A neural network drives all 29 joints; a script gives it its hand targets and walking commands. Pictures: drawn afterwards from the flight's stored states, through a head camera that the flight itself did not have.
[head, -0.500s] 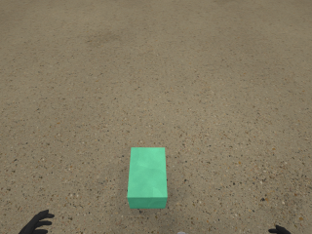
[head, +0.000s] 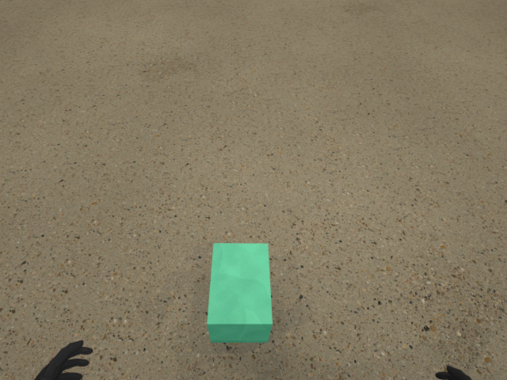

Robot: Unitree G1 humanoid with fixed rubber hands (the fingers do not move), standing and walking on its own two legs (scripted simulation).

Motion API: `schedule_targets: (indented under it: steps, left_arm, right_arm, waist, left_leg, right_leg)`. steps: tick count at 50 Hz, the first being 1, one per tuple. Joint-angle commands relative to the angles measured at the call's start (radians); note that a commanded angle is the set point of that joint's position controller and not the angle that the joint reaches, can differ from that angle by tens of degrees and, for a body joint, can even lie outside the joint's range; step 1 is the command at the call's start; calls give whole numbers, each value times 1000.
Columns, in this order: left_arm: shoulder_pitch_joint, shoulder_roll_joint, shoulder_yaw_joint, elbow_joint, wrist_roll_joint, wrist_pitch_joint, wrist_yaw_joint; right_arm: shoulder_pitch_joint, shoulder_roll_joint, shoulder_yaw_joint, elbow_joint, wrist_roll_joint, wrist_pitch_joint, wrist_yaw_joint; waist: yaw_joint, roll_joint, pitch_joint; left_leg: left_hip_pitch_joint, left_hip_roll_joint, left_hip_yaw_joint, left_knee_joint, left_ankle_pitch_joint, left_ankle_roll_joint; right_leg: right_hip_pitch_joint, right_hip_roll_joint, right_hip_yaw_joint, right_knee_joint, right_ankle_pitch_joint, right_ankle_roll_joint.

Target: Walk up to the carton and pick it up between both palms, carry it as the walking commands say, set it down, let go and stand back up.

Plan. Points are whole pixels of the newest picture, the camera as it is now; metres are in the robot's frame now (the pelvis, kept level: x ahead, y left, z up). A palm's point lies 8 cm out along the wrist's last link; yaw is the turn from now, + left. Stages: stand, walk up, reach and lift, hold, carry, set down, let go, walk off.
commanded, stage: walk up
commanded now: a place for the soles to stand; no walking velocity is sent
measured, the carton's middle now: (240, 292) +0.55 +0.02 -0.64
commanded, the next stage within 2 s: reach and lift in 0.08 s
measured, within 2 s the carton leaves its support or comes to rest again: neither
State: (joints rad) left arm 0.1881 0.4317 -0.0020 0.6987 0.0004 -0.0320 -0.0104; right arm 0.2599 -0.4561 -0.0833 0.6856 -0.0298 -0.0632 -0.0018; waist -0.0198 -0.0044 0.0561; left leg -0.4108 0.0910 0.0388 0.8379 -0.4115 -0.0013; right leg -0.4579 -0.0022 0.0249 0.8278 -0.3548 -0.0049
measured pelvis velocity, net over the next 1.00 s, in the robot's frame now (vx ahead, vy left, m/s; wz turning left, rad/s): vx -0.02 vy -0.02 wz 0.02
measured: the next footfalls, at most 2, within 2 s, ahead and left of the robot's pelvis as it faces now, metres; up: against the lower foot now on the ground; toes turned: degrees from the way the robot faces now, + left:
none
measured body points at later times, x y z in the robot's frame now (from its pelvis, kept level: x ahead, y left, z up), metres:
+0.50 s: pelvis +0.00 +0.01 +0.00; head +0.09 +0.01 +0.44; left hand +0.24 +0.26 -0.09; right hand +0.22 -0.29 -0.08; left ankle +0.02 +0.15 -0.70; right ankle +0.05 -0.13 -0.70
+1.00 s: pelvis -0.02 -0.02 -0.03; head +0.20 -0.02 +0.36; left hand +0.36 +0.23 -0.13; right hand +0.36 -0.27 -0.13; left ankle +0.02 +0.15 -0.70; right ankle +0.05 -0.13 -0.70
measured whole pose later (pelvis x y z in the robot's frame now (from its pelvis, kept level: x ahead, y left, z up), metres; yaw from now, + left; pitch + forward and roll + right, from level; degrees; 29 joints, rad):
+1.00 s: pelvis -0.02 -0.02 -0.03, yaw +1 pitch +22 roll +2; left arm -0.52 0.35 0.12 0.67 0.02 0.09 -0.03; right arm -0.53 -0.30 -0.12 0.67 0.00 0.10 -0.09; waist -0.02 -0.02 0.14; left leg -0.96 0.08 0.02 0.94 -0.36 -0.04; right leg -1.03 -0.01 0.03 0.98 -0.33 0.01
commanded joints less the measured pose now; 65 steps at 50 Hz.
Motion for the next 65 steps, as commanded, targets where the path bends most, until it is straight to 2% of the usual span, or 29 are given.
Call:
schedule_targets:
  steps: [1,4,5,7,9,11,13,15,19,20,21,24,30,31,33,34,35,37,38,40,41,44,47,50,57,59,60,61,65]
  left_arm:
    - [-26,201,83,10,28,-9,-3]
    - [-29,193,76,12,28,-9,-6]
    - [-143,10,154,-292,40,23,-25]
    - [-186,51,205,-227,77,50,-36]
    - [-159,74,226,-221,91,28,-30]
    - [-183,37,213,-273,106,28,-24]
    - [-199,29,230,-261,128,33,-16]
    - [-247,31,241,-295,126,46,-6]
    - [-296,4,191,-211,91,64,-1]
    - [-285,14,214,-227,106,57,7]
    - [-292,-7,188,-206,78,59,-1]
    - [-388,-22,177,-208,62,78,17]
    - [-452,-6,230,-101,51,70,9]
    - [-444,15,245,-45,25,64,0]
    - [-490,42,270,-52,21,64,-3]
    - [-499,27,253,-53,17,66,-6]
    - [-462,56,304,-38,28,58,-2]
    - [-491,43,293,-32,5,56,-5]
    - [-567,71,312,-92,-8,47,-10]
    - [-678,83,286,-92,-30,53,-19]
    - [-618,91,309,-38,-39,65,-20]
    - [-714,76,305,-9,-43,80,-19]
    - [-859,87,270,-24,-68,109,-24]
    - [-913,110,304,27,-61,129,-24]
    - [-1207,63,316,81,-69,163,-7]
    - [-1266,100,352,103,-50,156,-11]
    - [-1244,72,347,159,-48,175,-3]
    - [-1309,103,371,128,-31,168,2]
    - [-1407,78,364,162,-35,174,19]
  right_arm:
    - [-25,-207,-22,29,9,-7,-15]
    - [-46,-205,-32,21,12,-5,-15]
    - [-241,-84,-154,-258,-51,40,23]
    - [-258,-36,-157,-209,-39,64,43]
    - [-206,-42,-175,-187,-67,51,49]
    - [-222,-10,-172,-191,-54,42,51]
    - [-252,12,-129,-194,-34,54,56]
    - [-290,12,-126,-163,-37,61,61]
    - [-370,8,-138,-133,-23,75,37]
    - [-363,18,-126,-142,-18,76,38]
    - [-368,41,-101,-125,12,80,39]
    - [-423,35,-127,-102,-6,94,23]
    - [-521,131,-41,-125,55,96,-1]
    - [-534,127,-32,-101,52,98,-14]
    - [-560,155,-39,-129,69,99,-36]
    - [-582,139,-58,-153,53,101,-45]
    - [-550,141,-43,-140,66,94,-53]
    - [-615,121,-48,-173,66,93,-61]
    - [-689,128,-29,-223,88,87,-71]
    - [-776,130,-49,-229,78,96,-85]
    - [-761,158,-33,-224,73,111,-98]
    - [-854,182,-15,-160,109,134,-91]
    - [-945,140,-65,-146,74,164,-107]
    - [-1059,174,-32,-125,92,192,-102]
    - [-1342,124,-115,-7,101,227,-98]
    - [-1397,167,-85,1,110,233,-107]
    - [-1347,148,-104,93,104,250,-107]
    - [-1405,138,-114,62,119,245,-108]
    - [-1496,120,-153,103,108,247,-117]
  waist:
    - [18,-15,-162]
    - [19,-26,-100]
    - [32,64,267]
    - [0,-20,185]
    - [30,-35,83]
    - [-17,42,29]
    - [-2,112,-15]
    - [-4,49,-10]
    - [-25,68,40]
    - [17,30,-34]
    - [-7,84,-8]
    - [-19,30,-109]
    - [55,-24,-259]
    - [54,-92,-323]
    - [71,-36,-413]
    - [35,-88,-418]
    - [81,-87,-538]
    - [62,-102,-570]
    - [99,-90,-633]
    - [59,-115,-642]
    - [85,-166,-668]
    - [97,-119,-682]
    - [47,-70,-744]
    - [94,-125,-728]
    - [61,-62,-781]
    - [110,-90,-794]
    - [65,-77,-816]
    - [124,-57,-834]
    - [96,-33,-949]
  left_leg:
    - [71,70,-105,-214,10,85]
    - [58,59,-86,-196,39,75]
    - [-190,-123,16,-162,-30,-34]
    - [-58,-152,68,-182,-110,-46]
    - [1,-158,61,-200,-106,-34]
    - [46,-146,44,-199,-58,-48]
    - [-26,-127,20,-234,-60,-32]
    - [-27,-133,27,-202,-75,-33]
    - [-58,-128,10,-172,-37,-32]
    - [-61,-132,5,-168,4,-30]
    - [-63,-131,-1,-172,30,-27]
    - [-29,-140,1,-97,86,-33]
    - [-177,-151,1,12,311,-14]
    - [-216,-159,16,36,304,-6]
    - [-287,-166,20,60,351,-8]
    - [-314,-169,1,54,341,-6]
    - [-317,-181,15,75,416,-7]
    - [-391,-182,15,79,422,-11]
    - [-444,-174,13,96,399,-9]
    - [-527,-169,8,89,329,-2]
    - [-569,-182,32,99,310,1]
    - [-620,-176,26,86,296,2]
    - [-596,-170,21,77,268,-6]
    - [-656,-163,29,78,174,8]
    - [-661,-163,20,103,162,-2]
    - [-754,-165,39,116,153,8]
    - [-710,-175,27,104,160,0]
    - [-728,-164,40,116,154,-1]
    - [-674,-173,31,132,262,-7]
  right_leg:
    - [30,-63,152,-185,32,-83]
    - [13,-69,159,-198,71,-92]
    - [-34,61,-88,-205,-85,-24]
    - [-31,55,-107,-272,-193,-14]
    - [23,39,-95,-279,-182,3]
    - [45,45,-94,-240,-101,13]
    - [160,63,-105,-172,-31,47]
    - [117,56,-89,-180,-82,47]
    - [34,55,-79,-144,-45,58]
    - [23,56,-97,-115,-13,63]
    - [-4,61,-83,-111,29,58]
    - [-22,49,-60,-91,51,61]
    - [-93,43,-23,-16,301,69]
    - [-49,45,-14,-3,329,73]
    - [14,26,18,27,470,68]
    - [-4,37,17,35,483,73]
    - [59,23,25,55,596,70]
    - [66,29,27,91,653,70]
    - [94,18,51,90,637,61]
    - [107,22,42,102,622,69]
    - [168,12,58,104,661,75]
    - [93,16,39,119,591,75]
    - [47,30,16,104,496,64]
    - [-8,25,11,111,375,78]
    - [-184,42,-17,137,252,61]
    - [-151,35,13,137,291,61]
    - [-190,47,-24,146,272,65]
    - [-202,47,-14,154,244,57]
    - [-245,65,-31,194,345,50]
